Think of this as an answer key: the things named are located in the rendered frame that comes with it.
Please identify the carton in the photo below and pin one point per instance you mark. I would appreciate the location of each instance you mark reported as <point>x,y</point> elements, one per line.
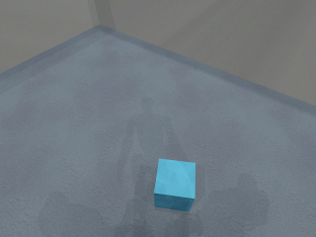
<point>175,185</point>

